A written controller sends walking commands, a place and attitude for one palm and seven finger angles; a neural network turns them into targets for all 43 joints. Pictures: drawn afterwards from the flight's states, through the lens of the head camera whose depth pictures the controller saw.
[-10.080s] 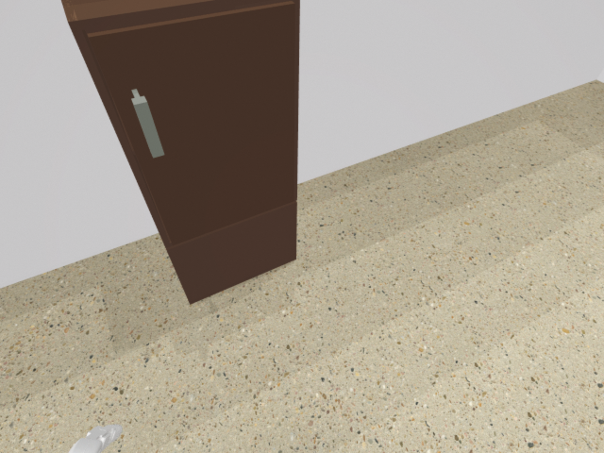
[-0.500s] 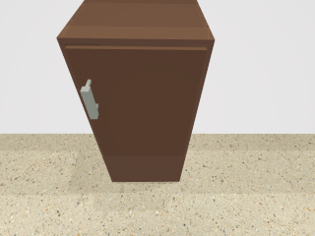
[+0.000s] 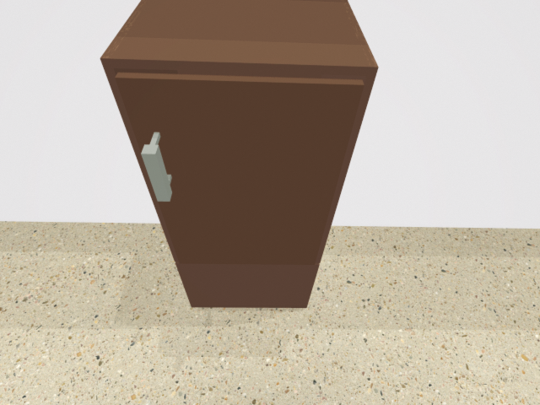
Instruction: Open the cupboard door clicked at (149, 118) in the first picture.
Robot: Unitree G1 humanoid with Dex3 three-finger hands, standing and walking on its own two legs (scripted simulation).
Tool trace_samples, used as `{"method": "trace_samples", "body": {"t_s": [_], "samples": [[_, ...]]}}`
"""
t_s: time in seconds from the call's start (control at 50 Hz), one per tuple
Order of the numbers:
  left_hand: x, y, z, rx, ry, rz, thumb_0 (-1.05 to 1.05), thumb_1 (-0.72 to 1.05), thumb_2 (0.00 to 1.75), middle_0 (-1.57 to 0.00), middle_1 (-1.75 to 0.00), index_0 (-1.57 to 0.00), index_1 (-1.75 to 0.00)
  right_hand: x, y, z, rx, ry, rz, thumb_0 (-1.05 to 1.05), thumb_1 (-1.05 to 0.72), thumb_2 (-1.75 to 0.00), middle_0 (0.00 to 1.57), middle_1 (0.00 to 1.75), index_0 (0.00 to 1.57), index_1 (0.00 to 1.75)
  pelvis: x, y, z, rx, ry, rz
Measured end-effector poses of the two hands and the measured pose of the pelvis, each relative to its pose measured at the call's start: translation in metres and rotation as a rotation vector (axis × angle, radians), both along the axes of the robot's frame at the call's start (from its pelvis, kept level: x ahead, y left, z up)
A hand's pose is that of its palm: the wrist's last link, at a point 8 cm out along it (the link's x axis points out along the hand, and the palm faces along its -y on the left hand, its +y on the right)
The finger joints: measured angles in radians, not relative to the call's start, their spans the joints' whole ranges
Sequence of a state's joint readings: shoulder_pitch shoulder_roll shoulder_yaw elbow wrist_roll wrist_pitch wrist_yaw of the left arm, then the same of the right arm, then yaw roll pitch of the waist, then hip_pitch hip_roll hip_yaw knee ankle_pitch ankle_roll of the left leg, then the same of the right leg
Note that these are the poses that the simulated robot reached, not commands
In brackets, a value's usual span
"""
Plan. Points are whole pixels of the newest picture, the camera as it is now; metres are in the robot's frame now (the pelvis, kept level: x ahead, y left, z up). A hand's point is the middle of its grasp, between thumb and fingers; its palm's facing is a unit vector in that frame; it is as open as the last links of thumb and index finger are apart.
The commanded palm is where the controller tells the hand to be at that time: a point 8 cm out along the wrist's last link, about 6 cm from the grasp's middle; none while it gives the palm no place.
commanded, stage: look again from close up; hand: left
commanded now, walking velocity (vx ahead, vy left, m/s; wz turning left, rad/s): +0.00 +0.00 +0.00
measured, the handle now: (160, 167) +0.52 +0.25 +0.03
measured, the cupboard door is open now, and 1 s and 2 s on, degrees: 0 0 0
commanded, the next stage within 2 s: raise the hand with hooked fingers in 0.46 s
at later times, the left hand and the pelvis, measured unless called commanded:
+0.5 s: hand out of the picture +0.00 +0.17 -0.18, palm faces +0.01 -0.98 -0.19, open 7.4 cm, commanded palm none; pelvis +0.00 -0.01 +0.00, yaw +0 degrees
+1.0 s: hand out of the picture +0.13 +0.17 -0.07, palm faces +0.09 -1.00 +0.04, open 8.7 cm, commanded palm +0.12 +0.24 -0.04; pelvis -0.06 -0.04 -0.08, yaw +2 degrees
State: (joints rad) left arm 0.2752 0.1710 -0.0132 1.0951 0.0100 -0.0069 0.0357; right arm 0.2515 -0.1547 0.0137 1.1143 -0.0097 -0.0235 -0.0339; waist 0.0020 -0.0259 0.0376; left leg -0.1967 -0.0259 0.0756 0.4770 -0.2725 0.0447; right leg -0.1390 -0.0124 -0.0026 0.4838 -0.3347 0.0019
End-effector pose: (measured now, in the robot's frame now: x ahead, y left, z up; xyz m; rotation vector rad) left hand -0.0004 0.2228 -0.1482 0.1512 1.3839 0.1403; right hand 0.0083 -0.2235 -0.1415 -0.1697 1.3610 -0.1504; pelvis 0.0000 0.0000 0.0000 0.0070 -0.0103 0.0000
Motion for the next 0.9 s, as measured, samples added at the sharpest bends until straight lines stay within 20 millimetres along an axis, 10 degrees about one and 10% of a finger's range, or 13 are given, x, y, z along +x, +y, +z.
{"method": "trace_samples", "body": {"t_s": [0.58,0.78,0.9], "samples": [[-0.006,-0.008,0.004,0.014,-0.013,-0.003,0.00,0.90,0.90,-0.20,-0.30,-0.20,-0.29,-0.005,-0.011,0.000,0.006,0.000,-0.002,0.00,-0.91,-0.90,0.20,0.30,0.20,0.30,-0.007,-0.011,0.002,-0.004,-0.001,0.001],[0.164,0.000,0.159,0.055,-1.189,0.030,0.01,0.83,0.86,-0.20,-0.36,-0.21,-0.35,0.082,-0.036,0.025,-0.044,-0.574,0.066,0.01,-0.91,-0.90,0.20,0.30,0.21,0.30,-0.034,-0.018,-0.017,0.004,0.079,0.050],[0.156,-0.011,0.135,-0.122,-1.416,-0.130,0.00,0.70,0.81,-0.21,-0.43,-0.21,-0.43,0.132,-0.057,0.042,-0.090,-0.792,0.170,0.01,-0.91,-0.90,0.20,0.30,0.21,0.30,-0.054,-0.033,-0.054,0.007,0.178,0.029]]}}
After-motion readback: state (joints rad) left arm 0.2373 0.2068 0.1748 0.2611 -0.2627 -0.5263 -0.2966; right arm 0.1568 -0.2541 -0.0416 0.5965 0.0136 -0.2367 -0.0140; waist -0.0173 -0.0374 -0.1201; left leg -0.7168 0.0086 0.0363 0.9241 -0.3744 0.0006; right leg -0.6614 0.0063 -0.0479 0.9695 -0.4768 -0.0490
